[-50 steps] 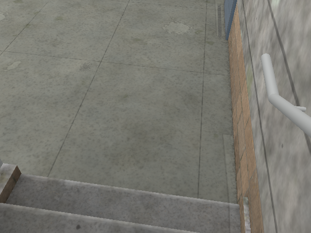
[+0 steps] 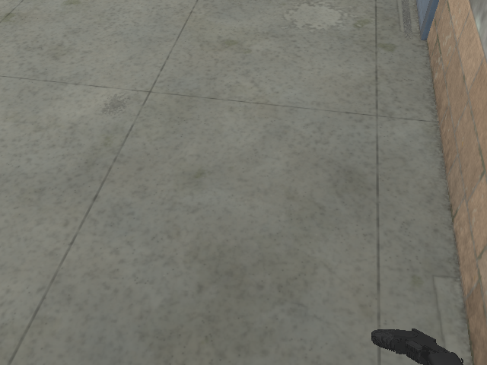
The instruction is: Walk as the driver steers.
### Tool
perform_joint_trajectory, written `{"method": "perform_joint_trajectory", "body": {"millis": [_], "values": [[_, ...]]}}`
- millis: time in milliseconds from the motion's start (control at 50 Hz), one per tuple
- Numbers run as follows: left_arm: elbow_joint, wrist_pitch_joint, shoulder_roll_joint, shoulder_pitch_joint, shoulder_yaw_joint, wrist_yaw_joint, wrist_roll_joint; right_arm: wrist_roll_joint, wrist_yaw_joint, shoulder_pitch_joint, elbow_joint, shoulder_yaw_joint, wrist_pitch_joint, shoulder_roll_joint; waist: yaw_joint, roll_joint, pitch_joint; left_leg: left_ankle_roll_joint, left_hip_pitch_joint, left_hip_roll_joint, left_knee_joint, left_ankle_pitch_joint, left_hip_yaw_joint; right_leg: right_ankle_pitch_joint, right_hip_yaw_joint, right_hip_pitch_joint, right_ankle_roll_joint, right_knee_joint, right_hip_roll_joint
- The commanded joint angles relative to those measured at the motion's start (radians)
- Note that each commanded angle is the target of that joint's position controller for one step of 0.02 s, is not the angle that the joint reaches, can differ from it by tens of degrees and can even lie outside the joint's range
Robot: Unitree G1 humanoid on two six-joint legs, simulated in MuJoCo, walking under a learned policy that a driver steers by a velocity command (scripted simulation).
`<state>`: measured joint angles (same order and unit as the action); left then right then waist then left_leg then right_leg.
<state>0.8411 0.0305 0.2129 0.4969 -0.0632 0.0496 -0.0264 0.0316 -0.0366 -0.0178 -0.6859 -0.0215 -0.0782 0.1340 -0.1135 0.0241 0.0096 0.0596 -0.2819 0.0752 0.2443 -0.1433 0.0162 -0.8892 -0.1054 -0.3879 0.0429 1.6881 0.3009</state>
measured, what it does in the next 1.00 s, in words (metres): goes down: right foot, then left foot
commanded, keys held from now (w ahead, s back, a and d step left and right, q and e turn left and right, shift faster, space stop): e+shift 0.24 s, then shift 0.24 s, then q+shift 0.52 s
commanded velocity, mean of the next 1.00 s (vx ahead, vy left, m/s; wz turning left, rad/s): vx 0.02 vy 0.00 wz -0.13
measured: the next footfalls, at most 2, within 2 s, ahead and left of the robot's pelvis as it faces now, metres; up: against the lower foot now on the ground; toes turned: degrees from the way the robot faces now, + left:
right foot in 0.46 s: +0.08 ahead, -0.15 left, +0.00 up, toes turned -19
left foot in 0.90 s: +0.08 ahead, +0.08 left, +0.00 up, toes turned -3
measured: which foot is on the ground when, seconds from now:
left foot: down 0.00-0.46, up 0.48-0.88, down 0.90-1.00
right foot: up 0.00-0.44, down 0.46-0.88, up 0.90-1.00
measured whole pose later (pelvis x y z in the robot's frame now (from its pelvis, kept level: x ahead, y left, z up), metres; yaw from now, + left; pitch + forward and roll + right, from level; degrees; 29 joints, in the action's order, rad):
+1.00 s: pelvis +0.07 +0.02 -0.04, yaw +0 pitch +2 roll -1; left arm 0.76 0.07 0.30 0.18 -0.05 0.03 0.03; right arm -0.01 0.00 -0.28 -0.69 0.04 0.05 0.26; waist 0.00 -0.08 -0.02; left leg 0.11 -0.34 0.10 0.72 0.42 0.01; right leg -0.56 -0.02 -0.59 -0.05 1.19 -0.06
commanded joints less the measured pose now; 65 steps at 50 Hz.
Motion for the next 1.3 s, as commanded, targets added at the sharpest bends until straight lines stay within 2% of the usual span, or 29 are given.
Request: {"method": "perform_joint_trajectory", "body": {"millis": [20,60,80,140,200,260,340,400,440,460,480,500,540,600,640,740,800,840,860,880,900,920,940,960,1020,1080,1160,1220,1300], "values": [[-0.146,0.018,0.070,0.006,0.010,0.026,0.037,-0.030,0.022,-0.418,-0.015,0.041,-0.013,0.112,0.147,-0.034,0.383,0.329,0.931,-0.643,0.426,-1.317,0.281,-0.110,0.050,-0.766,-0.027,0.594,-0.195],[-0.186,0.043,0.082,-0.150,0.011,0.008,0.095,-0.017,-0.018,-0.281,0.016,0.059,-0.030,0.159,0.111,-0.001,0.264,0.444,0.535,-0.671,0.171,-0.534,0.428,0.090,0.002,-0.762,-0.065,0.626,-0.248],[-0.219,0.066,0.146,-0.254,-0.005,-0.003,0.091,-0.009,-0.020,-0.275,0.001,0.043,-0.020,0.157,0.070,-0.065,0.127,0.369,0.306,-0.575,0.072,-0.410,0.284,0.258,0.029,-0.700,-0.080,0.482,-0.262],[-0.308,0.110,0.035,-0.438,0.033,-0.038,0.055,-0.022,-0.018,-0.290,-0.048,0.039,0.019,0.176,0.049,0.006,-0.021,0.182,-0.107,-0.347,0.131,-0.183,0.030,0.552,0.077,-0.623,-0.085,0.261,-0.240],[-0.312,0.119,0.003,-0.396,0.044,-0.051,0.059,0.012,-0.015,-0.309,-0.024,0.029,0.043,0.190,0.020,0.077,0.060,0.151,-0.082,-0.326,0.217,-0.151,-0.004,0.731,0.120,-0.610,-0.097,0.159,-0.227],[-0.337,0.130,0.034,-0.456,0.031,-0.042,0.050,0.010,-0.014,-0.355,-0.009,0.039,0.049,0.221,0.045,0.107,0.052,0.135,-0.001,-0.357,0.225,-0.186,-0.015,0.759,0.132,-0.560,-0.112,-0.047,-0.271],[-0.355,0.093,0.057,-0.561,0.026,-0.051,0.021,0.013,-0.008,-0.326,0.024,0.051,0.058,0.250,0.130,0.153,0.067,0.138,0.018,-0.358,0.170,0.096,-0.043,0.741,0.133,-0.273,-0.081,-0.562,-0.288],[-0.288,0.086,0.059,-0.486,0.026,-0.070,0.014,0.011,0.021,-0.336,0.010,0.065,0.078,0.278,0.132,0.220,0.066,0.135,-0.001,-0.369,0.152,0.463,-0.042,0.433,0.171,-0.005,-0.038,-0.841,-0.266],[-0.224,0.056,0.056,-0.371,0.034,-0.078,0.008,0.008,0.039,-0.356,-0.011,0.061,0.112,0.248,0.105,0.097,0.031,0.074,-0.057,-0.324,0.306,0.468,-0.082,0.535,0.173,0.245,-0.035,-1.200,-0.249],[-0.214,0.023,0.074,-0.370,0.035,-0.073,0.018,0.019,0.045,-0.427,-0.035,0.047,0.119,0.184,0.138,-0.092,0.029,-0.003,-0.154,-0.278,0.498,0.605,-0.149,0.655,-0.035,0.358,-0.030,-1.307,-0.398],[-0.269,-0.004,0.171,-0.352,0.027,-0.070,0.041,0.012,0.058,-0.448,0.036,0.032,0.123,0.113,0.193,-0.251,0.025,-0.098,-0.446,-0.145,0.759,0.885,-0.157,1.338,-0.494,0.456,0.114,-1.252,-0.733],[-0.188,-0.014,0.149,-0.216,0.024,-0.044,0.028,0.002,0.055,-0.362,0.021,0.043,0.120,0.185,0.088,-0.144,0.128,-0.112,-0.327,-0.154,0.767,0.784,0.056,1.444,-0.440,0.346,0.267,-1.258,-0.736],[-0.160,-0.033,0.039,-0.357,0.067,-0.031,0.025,-0.021,0.066,-0.402,-0.057,0.031,0.112,0.142,0.192,-0.183,0.036,-0.118,-0.191,-0.141,0.712,0.696,0.067,1.275,-0.210,0.196,0.230,-1.317,-0.637],[-0.149,-0.039,0.076,-0.366,0.062,0.000,0.029,0.017,0.052,-0.339,-0.061,0.049,0.130,0.183,0.165,-0.193,0.010,-0.107,-0.118,-0.046,0.864,0.621,0.029,1.417,-0.015,0.116,0.185,-1.280,-0.589],[-0.135,-0.030,0.110,-0.357,0.049,-0.002,0.013,0.001,0.055,-0.325,-0.047,0.051,0.135,0.175,0.165,-0.178,0.034,-0.100,-0.164,-0.033,0.924,0.604,0.007,1.448,0.027,0.167,0.202,-1.253,-0.594],[-0.087,-0.010,0.122,-0.250,0.024,0.003,0.031,0.000,0.063,-0.264,-0.001,0.042,0.144,0.098,0.095,-0.223,0.025,-0.061,-0.169,-0.057,0.740,0.601,-0.064,1.171,0.128,0.206,0.162,-1.238,-0.590],[-0.093,0.017,0.160,-0.256,0.002,0.001,0.048,-0.024,0.057,-0.214,0.043,0.056,0.137,0.116,0.062,-0.242,0.048,-0.042,-0.155,-0.037,0.634,0.621,-0.126,1.143,0.117,0.226,0.166,-1.187,-0.636],[-0.097,0.017,0.184,-0.244,-0.015,0.005,0.056,-0.007,0.057,-0.219,0.060,0.071,0.126,0.141,0.058,-0.224,0.072,-0.033,-0.115,-0.029,0.535,0.669,-0.141,1.068,0.135,0.216,0.135,-1.117,-0.625],[-0.101,0.021,0.193,-0.292,-0.019,0.008,0.052,-0.015,0.063,-0.277,0.061,0.072,0.123,0.134,0.114,-0.218,0.090,-0.015,-0.041,-0.017,0.422,0.573,-0.144,1.054,0.137,0.178,0.120,-1.045,-0.621],[-0.096,0.028,0.204,-0.293,-0.024,-0.002,0.049,-0.018,0.059,-0.348,0.028,0.084,0.117,0.143,0.165,-0.122,0.141,0.002,0.112,-0.018,0.282,0.507,-0.101,0.911,0.198,0.091,0.071,-0.869,-0.594],[-0.121,0.029,0.143,-0.265,-0.016,-0.022,0.066,-0.029,0.060,-0.363,0.033,0.103,0.102,0.240,0.151,0.109,0.097,0.050,0.316,-0.230,0.188,0.177,0.282,0.327,0.250,-0.252,-0.025,-0.594,-0.483],[-0.247,0.033,0.097,-0.431,0.014,-0.032,0.073,-0.059,0.061,-0.448,0.038,0.144,0.102,0.430,0.211,0.268,0.084,0.186,0.375,-0.457,0.182,-0.438,0.632,0.099,0.177,-0.577,-0.084,-0.492,-0.301],[-0.250,0.024,0.108,-0.466,0.018,-0.032,0.069,-0.060,0.048,-0.528,0.000,0.140,0.103,0.398,0.235,0.153,0.109,0.241,0.427,-0.425,0.248,-0.752,0.552,0.167,0.050,-0.566,-0.086,-0.434,-0.344],[-0.249,0.013,0.099,-0.435,0.023,-0.025,0.049,-0.033,0.031,-0.462,0.011,0.136,0.117,0.379,0.203,0.221,0.094,0.298,0.366,-0.399,0.212,-0.480,0.573,0.211,0.030,-0.581,-0.100,-0.402,-0.323],[-0.167,0.034,0.169,-0.362,-0.001,-0.005,0.072,-0.056,0.014,-0.254,0.059,0.091,0.143,0.240,0.111,0.133,0.012,0.191,0.145,-0.221,0.222,-0.307,0.354,0.492,0.054,-0.462,-0.124,-0.367,-0.363],[-0.169,0.045,0.143,-0.338,0.004,-0.017,0.079,-0.051,0.011,-0.275,0.051,0.111,0.128,0.280,0.100,0.015,0.064,0.125,0.151,-0.185,0.219,-0.332,0.347,0.614,0.061,-0.416,-0.109,-0.355,-0.342],[-0.140,0.025,0.134,-0.298,0.008,-0.024,0.093,-0.033,0.009,-0.268,0.069,0.110,0.129,0.298,0.094,0.021,0.093,0.091,0.146,-0.158,0.271,-0.405,0.356,0.759,0.091,-0.397,-0.071,-0.251,-0.311],[-0.173,0.042,0.110,-0.370,0.020,-0.019,0.092,-0.046,0.000,-0.321,0.051,0.093,0.139,0.263,0.139,0.075,0.051,0.066,0.220,-0.157,0.251,-0.283,0.393,0.735,0.093,-0.506,-0.077,-0.304,-0.305],[-0.133,0.048,0.105,-0.316,0.022,-0.038,0.055,-0.016,-0.017,-0.331,0.041,0.048,0.150,0.184,0.153,0.064,0.041,0.019,0.260,-0.175,0.196,-0.124,0.405,0.742,0.038,-0.424,-0.088,-0.492,-0.297]]}}
Over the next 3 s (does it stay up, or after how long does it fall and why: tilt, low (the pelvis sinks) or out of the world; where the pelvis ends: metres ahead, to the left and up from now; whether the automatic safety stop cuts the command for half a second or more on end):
stays up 0.89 -0.20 -0.18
